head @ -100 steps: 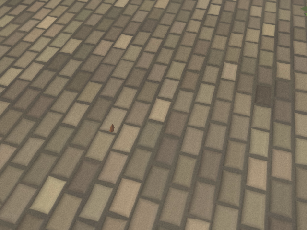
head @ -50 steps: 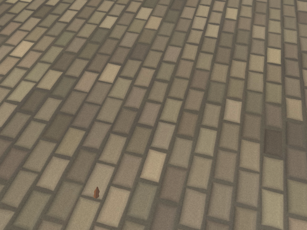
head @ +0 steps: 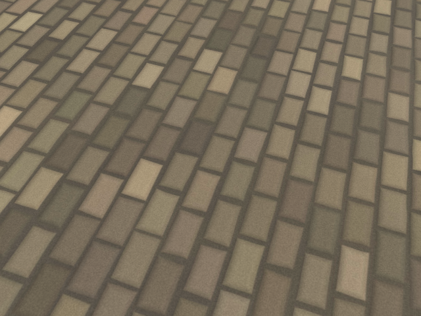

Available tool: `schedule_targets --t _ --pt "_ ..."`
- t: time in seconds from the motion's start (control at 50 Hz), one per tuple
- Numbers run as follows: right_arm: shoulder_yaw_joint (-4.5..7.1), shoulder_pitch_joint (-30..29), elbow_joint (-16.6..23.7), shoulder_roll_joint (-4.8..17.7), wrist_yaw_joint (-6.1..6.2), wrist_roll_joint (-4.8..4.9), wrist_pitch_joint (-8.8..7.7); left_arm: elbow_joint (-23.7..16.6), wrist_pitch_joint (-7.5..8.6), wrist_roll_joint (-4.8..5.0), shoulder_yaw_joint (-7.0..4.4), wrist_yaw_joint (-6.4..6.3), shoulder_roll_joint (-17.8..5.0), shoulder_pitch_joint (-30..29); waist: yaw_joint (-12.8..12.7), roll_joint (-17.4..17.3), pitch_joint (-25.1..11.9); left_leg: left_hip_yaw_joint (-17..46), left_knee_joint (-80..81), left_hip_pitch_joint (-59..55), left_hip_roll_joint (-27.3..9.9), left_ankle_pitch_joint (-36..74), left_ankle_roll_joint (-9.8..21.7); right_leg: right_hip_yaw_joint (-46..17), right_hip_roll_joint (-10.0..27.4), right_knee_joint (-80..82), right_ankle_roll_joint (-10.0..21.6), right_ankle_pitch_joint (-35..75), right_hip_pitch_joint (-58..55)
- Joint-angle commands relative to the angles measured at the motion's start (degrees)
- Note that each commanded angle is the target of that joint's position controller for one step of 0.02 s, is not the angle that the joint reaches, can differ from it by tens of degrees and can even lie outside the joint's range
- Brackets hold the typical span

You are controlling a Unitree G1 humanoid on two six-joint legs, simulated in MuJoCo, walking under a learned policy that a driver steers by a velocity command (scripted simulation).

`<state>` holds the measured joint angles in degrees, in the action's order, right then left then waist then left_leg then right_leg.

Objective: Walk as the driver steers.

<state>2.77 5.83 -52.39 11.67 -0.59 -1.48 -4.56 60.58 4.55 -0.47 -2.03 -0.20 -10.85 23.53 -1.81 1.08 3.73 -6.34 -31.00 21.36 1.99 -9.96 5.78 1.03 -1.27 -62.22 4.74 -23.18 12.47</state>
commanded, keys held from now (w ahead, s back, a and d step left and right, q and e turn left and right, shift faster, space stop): w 0.68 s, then w+q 0.32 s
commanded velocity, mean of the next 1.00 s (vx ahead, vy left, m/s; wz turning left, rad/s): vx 0.50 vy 0.00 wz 0.09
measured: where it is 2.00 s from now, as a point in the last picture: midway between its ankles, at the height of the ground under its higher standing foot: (179, 164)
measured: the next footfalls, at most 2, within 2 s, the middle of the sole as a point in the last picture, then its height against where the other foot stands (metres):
right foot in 0.48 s outside the picture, level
left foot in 1.06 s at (198, 245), level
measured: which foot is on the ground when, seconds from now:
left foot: down 0.00-0.50, up 0.52-1.00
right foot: up 0.00-0.46, down 0.48-1.00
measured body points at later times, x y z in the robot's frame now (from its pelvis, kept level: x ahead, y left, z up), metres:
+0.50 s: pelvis +0.26 -0.03 -0.01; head +0.30 -0.04 +0.44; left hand +0.46 +0.19 -0.11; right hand +0.16 -0.25 -0.15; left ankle +0.08 +0.06 -0.72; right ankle +0.38 -0.10 -0.73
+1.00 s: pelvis +0.52 -0.02 +0.00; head +0.55 -0.01 +0.45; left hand +0.42 +0.20 -0.15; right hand +0.72 -0.22 -0.12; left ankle +0.66 +0.08 -0.71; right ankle +0.38 -0.11 -0.73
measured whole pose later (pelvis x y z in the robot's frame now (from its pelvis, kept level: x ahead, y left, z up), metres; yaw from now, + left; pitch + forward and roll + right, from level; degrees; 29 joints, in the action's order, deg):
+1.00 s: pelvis +0.52 -0.02 +0.00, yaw +8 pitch +1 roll -1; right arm 2.0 2.7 -51.0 10.3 -2.2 -1.6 -2.1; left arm 61.1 5.9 -1.4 -1.9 -1.7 -9.9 25.2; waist -2.5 -0.8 3.3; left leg -6.0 -35.0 31.2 -1.2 -5.5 6.7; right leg 11.7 -2.9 -12.1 2.3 -20.9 -8.0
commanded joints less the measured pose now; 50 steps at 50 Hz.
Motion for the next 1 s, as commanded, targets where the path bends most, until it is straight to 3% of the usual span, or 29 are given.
schedule_targets --t 0.02,0.04,0.06,0.12,0.24,0.36,0.42,0.44,0.46,0.48,0.5,0.52,0.54,0.56,0.58,0.6,0.62,0.64,0.72,0.82,0.92,0.96,1.0 --pt "1.21 9.0 -1.6 4.6 0.09 0.62 -0.5 -4.3 0.57 -0.77 -1.47 0.36 -5.1 -2.0 2.4 -2.6 -2.8 23.4 19.8 -17.4 -17.8 2.2 8.3 -3.5 5.4 -7.0 0.7 6.1 21.0" --pt "0.5 9.1 -2.5 2.5 0.3 0.8 -0.78 -4.0 -0.33 -1.47 -1.27 0.74 -3.7 -0.7 0.6 -3.0 -2.2 19.2 21.1 -14.0 -15.2 4.3 6.2 -3.3 6.2 -4.7 0.1 7.3 17.9" --pt "0.49 10.7 -3.3 3.0 0.44 0.75 -1.22 -3.8 -1.01 -1.7 -1.17 1.08 -2.6 0.4 0.1 -4.5 -2.6 18.0 21.4 -12.6 -15.4 7.6 6.7 -2.7 6.0 -3.6 -0.4 7.3 16.1" --pt "0.72 14.6 -5.1 4.8 0.6 0.96 -2.02 -5.3 -2.17 -1.89 -1.27 1.56 -2.6 -4.2 -0.3 -3.7 -0.7 14.3 23.5 -12.1 -13.9 10.6 6.9 -1.2 6.9 0.4 -1.9 10.7 19.7" --pt "0.11 20.8 -6.6 4.9 0.67 0.92 -1.73 -10.3 -2.33 -0.94 -0.69 1.95 -2.8 -18.9 2.9 -4.1 2.0 10.2 25.0 -16.1 -11.9 15.6 5.3 1.6 7.0 16.6 -3.5 21.6 24.8" --pt "0.04 26.3 -8.9 5.2 1.41 0.2 -1.37 -13.4 -1.74 -0.74 -0.33 1.78 -3.2 -27.5 5.4 -4.9 3.2 9.3 21.8 -26.0 -14.2 22.8 5.9 3.2 4.8 26.4 -1.7 20.9 25.2" --pt "0.37 24.8 -9.2 6.1 1.89 -0.15 -1.16 -13.6 -0.97 -0.72 -0.75 1.52 -4.0 -25.8 3.3 -5.2 2.5 8.2 16.4 -28.6 -15.3 34.6 5.0 4.1 2.7 30.2 0.8 14.9 19.7" --pt "0.53 23.8 -9.2 6.7 1.95 -0.15 -1.1 -12.4 -0.66 -0.76 -1.18 1.18 -4.6 -21.8 1.5 -5.6 0.4 7.3 11.6 -28.2 -14.9 42.6 4.2 5.0 0.8 31.5 1.8 13.0 13.6" --pt "0.62 22.8 -9.2 7.1 1.84 0.1 -0.89 -9.7 -0.19 -0.93 -1.82 0.74 -5.3 -13.7 -2.0 -4.7 -3.5 5.9 2.6 -26.7 -13.4 46.6 3.3 6.0 -1.2 35.0 3.1 14.4 4.2" --pt "0.34 22.0 -8.5 6.4 1.69 0.52 -0.92 -6.4 0.41 -1.85 -2.91 0.15 -7.8 -3.4 -5.7 -3.1 -9.3 4.3 -9.4 -18.5 -11.1 38.8 2.1 2.3 2.0 35.8 5.2 15.5 -10.6" --pt "-0.76 24.3 -6.1 2.2 1.1 2.44 -1.02 -5.3 0.68 -3.32 -4.46 -0.41 -13.8 5.2 -6.6 6.3 -17.5 0.7 -30.2 -0.4 -5.0 13.8 -0.5 -19.5 18.4 37.9 10.5 8.8 -28.0" --pt "0.15 26.6 -6.6 3.5 0.91 2.44 -0.99 -5.2 -0.33 -1.74 -4.84 0.31 -14.6 4.2 -4.9 10.9 -21.5 5.0 -44.1 10.5 2.6 -19.8 -0.8 -39.8 25.9 46.0 15.2 8.8 -31.1" --pt "0.94 21.8 -5.8 5.9 1.02 1.24 -0.63 -6.1 -0.71 -0.3 -4.23 0.61 -12.2 -2.7 -2.2 3.9 -12.7 9.2 -46.3 14.8 -1.8 -15.2 0.0 -32.1 23.2 46.9 13.4 5.6 -23.4" --pt "0.75 17.5 -4.5 4.9 0.69 0.82 -0.91 -6.9 -0.43 -0.03 -3.17 0.83 -8.4 -7.4 -1.1 1.0 -6.2 9.0 -43.7 15.0 -3.9 -10.6 0.0 -25.0 21.1 49.1 11.9 7.2 -14.9" --pt "0.71 16.2 -4.4 3.5 0.52 0.7 -0.79 -6.8 -0.05 -0.26 -2.41 0.85 -5.8 -9.6 0.9 0.0 -2.6 8.8 -39.7 12.8 -5.9 -7.8 -0.1 -19.6 18.1 51.3 9.4 10.2 -8.7" --pt "0.8 15.9 -4.2 3.0 0.25 -0.22 -0.01 -5.9 0.35 -0.1 -1.62 0.65 -3.5 -9.8 2.6 0.4 -1.0 8.8 -36.5 9.9 -7.2 -6.1 -0.5 -15.0 14.8 52.7 6.7 13.7 -4.4" --pt "0.56 18.3 -4.8 1.5 -0.16 -0.65 0.77 -5.2 0.72 -0.22 -1.5 0.37 -3.6 -8.8 3.6 2.7 -1.6 8.3 -35.1 7.5 -7.2 -5.7 -1.1 -12.9 14.6 53.1 6.9 16.6 -2.8" --pt "0.6 18.1 -4.9 1.5 -0.35 -0.89 1.3 -4.3 1.21 -0.27 -1.45 0.3 -3.7 -6.7 3.8 2.1 -1.5 7.8 -34.7 7.2 -7.2 -5.4 -1.6 -11.7 14.0 53.3 7.2 20.6 -2.3" --pt "0.75 10.1 -2.0 2.2 -0.91 -0.47 2.46 -2.9 1.89 -0.44 -1.74 0.06 -6.3 -2.2 3.4 1.3 0.7 6.7 -28.4 14.4 -8.4 1.2 -3.3 -6.5 13.0 56.1 7.2 23.0 -4.1" --pt "0.1 0.1 1.4 1.6 -1.34 0.43 2.34 -2.1 2.16 -0.5 -1.11 -0.29 -5.5 1.7 1.0 1.9 2.4 6.0 -15.4 16.6 -6.5 10.1 -3.1 0.3 12.0 57.0 4.6 27.9 -7.8" --pt "-0.47 -7.0 4.5 1.3 -1.66 0.07 2.0 -0.5 2.08 -0.85 -0.98 -1.33 -5.8 5.9 -0.9 1.9 3.6 1.7 -6.3 16.2 -5.0 9.3 -0.8 5.0 14.4 54.2 4.0 37.2 -16.4" --pt "-0.22 -6.9 5.2 1.8 -1.67 -0.09 1.81 -0.3 1.77 -0.97 -1.18 -1.81 -6.8 5.5 -0.1 2.3 3.0 -0.2 -3.9 13.9 -3.4 4.9 0.9 6.8 15.3 49.9 3.6 47.6 -19.6" --pt "0.48 -2.6 4.3 2.9 -1.25 -0.25 1.74 -0.5 1.32 -1.09 -1.57 -2.23 -8.4 4.3 2.2 4.0 -0.3 -2.8 -3.2 7.2 0.3 -0.8 3.3 8.9 15.7 40.8 3.0 65.1 -21.3"
Keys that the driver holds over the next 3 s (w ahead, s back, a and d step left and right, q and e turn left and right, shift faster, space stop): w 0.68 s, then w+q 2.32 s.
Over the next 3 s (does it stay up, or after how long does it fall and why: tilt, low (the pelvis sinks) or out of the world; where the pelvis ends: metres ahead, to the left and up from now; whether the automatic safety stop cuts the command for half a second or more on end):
stays up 1.33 0.59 0.02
